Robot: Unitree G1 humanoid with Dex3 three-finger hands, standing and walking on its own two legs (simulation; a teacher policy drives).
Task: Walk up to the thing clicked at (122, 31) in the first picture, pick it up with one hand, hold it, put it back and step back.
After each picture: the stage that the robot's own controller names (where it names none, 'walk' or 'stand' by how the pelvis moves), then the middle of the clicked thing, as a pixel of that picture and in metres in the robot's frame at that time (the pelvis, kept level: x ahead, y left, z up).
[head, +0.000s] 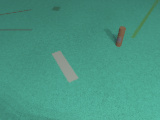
stand; (120, 37) +1.45 -0.40 -0.65
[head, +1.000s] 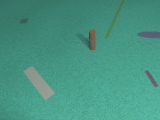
walk; (92, 40) +1.36 +0.03 -0.63
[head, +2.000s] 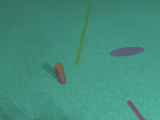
walk; (61, 74) +0.88 +0.29 -0.65
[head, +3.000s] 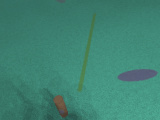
walk; (61, 107) +0.57 +0.27 -0.65
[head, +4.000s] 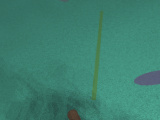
walk; out of the picture +0.43 +0.19 -0.63
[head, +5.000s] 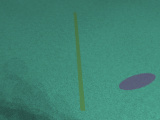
stand; out of the picture +0.29 +0.07 -0.64
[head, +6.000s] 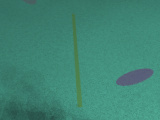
stand; out of the picture +0.34 +0.15 -0.62
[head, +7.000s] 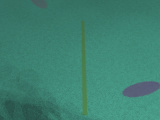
stand; out of the picture +0.32 +0.09 -0.64
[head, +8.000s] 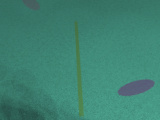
stand; out of the picture +0.31 +0.10 -0.66
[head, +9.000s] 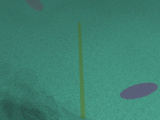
stand; out of the picture +0.30 +0.10 -0.66
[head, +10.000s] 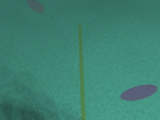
stand; out of the picture +0.30 +0.09 -0.66
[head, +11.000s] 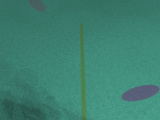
go down; out of the picture +0.29 +0.09 -0.66
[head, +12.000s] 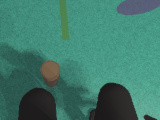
go down; (51, 75) +0.39 +0.10 -0.29
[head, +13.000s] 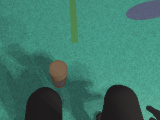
approach; (58, 76) +0.40 +0.09 -0.28
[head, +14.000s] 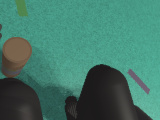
close in; (13, 61) +0.40 +0.13 -0.17
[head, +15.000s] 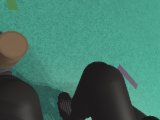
close; (6, 57) +0.40 +0.14 -0.17
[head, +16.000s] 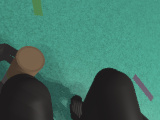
lift; (18, 75) +0.33 +0.16 -0.16
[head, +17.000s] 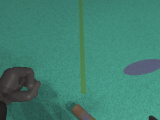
hold; out of the picture +0.38 -0.05 -0.61
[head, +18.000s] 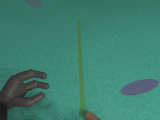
go down; out of the picture +0.45 -0.13 -0.70
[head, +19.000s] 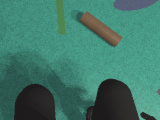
go down; (100, 29) +0.67 -0.19 -0.35
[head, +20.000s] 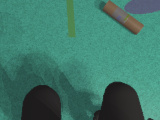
go down; (122, 17) +0.77 -0.29 -0.34
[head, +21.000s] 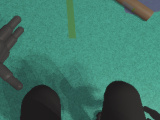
go down; (133, 5) +0.87 -0.37 -0.32
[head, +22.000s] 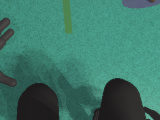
go down; out of the picture +0.97 -0.43 -0.32
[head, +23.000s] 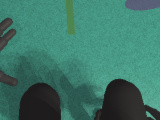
go down; out of the picture +1.06 -0.50 -0.31
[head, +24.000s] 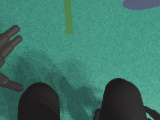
go down; out of the picture +1.16 -0.56 -0.31
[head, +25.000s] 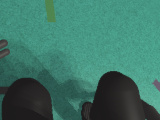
rise; out of the picture +1.27 -0.56 -0.27
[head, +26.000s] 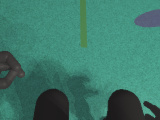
hold; out of the picture +1.31 -0.70 -0.38
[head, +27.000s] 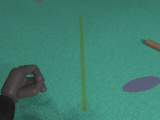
hold; (157, 46) +1.25 -0.83 -0.69
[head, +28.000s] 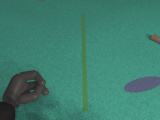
hold; out of the picture +1.31 -0.88 -0.70
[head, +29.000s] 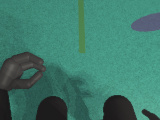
lower; out of the picture +1.46 -0.92 -0.44
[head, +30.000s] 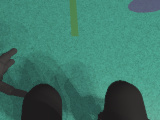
rise; out of the picture +1.58 -0.92 -0.31
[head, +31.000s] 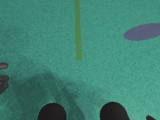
walk; out of the picture +1.61 -0.98 -0.49
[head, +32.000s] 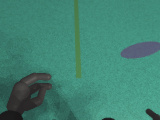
rise; out of the picture +1.58 -1.07 -0.57
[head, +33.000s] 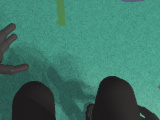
rise; out of the picture +1.76 -1.01 -0.33
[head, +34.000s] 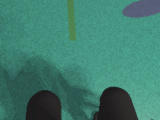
walk; out of the picture +1.79 -1.06 -0.40
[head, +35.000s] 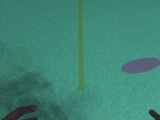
lower; out of the picture +1.69 -1.20 -0.62
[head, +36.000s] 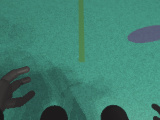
rise; out of the picture +1.78 -1.19 -0.50
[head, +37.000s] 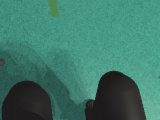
rise; out of the picture +1.95 -1.06 -0.28
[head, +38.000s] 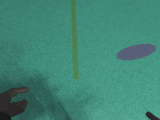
withdraw; out of the picture +1.81 -1.25 -0.58
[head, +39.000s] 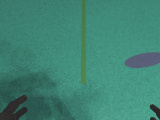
withdraw; out of the picture +1.82 -1.28 -0.59
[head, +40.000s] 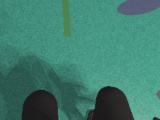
lower; out of the picture +1.96 -1.18 -0.40
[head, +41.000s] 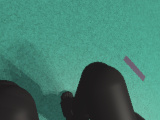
lower; out of the picture +2.13 -0.93 -0.26
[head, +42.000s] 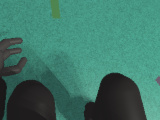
stand; out of the picture +2.07 -1.07 -0.29
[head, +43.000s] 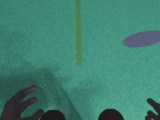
stand; out of the picture +1.90 -1.29 -0.52
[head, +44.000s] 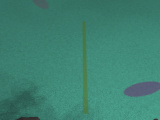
hold; out of the picture +1.80 -1.37 -0.68
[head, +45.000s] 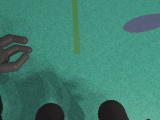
lower; out of the picture +1.91 -1.27 -0.49
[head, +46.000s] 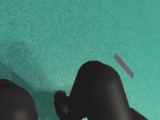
lower; out of the picture +2.17 -0.89 -0.26
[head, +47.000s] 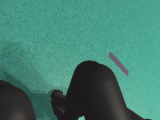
lower; out of the picture +2.19 -0.83 -0.27
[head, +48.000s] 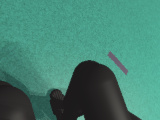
lower; out of the picture +2.18 -0.82 -0.27
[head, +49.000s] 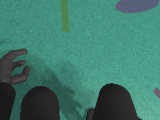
walk; out of the picture +2.04 -1.06 -0.37
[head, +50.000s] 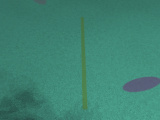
stand; out of the picture +1.78 -1.32 -0.67
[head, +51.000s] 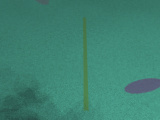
stand; out of the picture +1.75 -1.32 -0.68
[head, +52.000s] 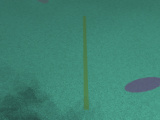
stand; out of the picture +1.75 -1.32 -0.68
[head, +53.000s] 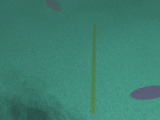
stand; out of the picture +1.76 -1.34 -0.74
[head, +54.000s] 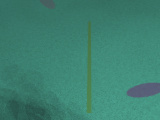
stand; out of the picture +1.76 -1.29 -0.75
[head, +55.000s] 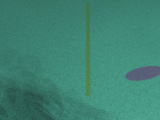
walk; out of the picture +1.81 -1.28 -0.74
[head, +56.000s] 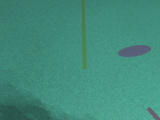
walk; out of the picture +2.08 -1.27 -0.73
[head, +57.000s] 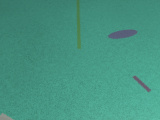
stand; out of the picture +2.50 -1.06 -0.72
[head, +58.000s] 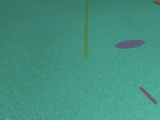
stand; out of the picture +2.39 -1.26 -0.73
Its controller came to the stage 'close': yes
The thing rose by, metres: 0.16
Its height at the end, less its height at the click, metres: -0.09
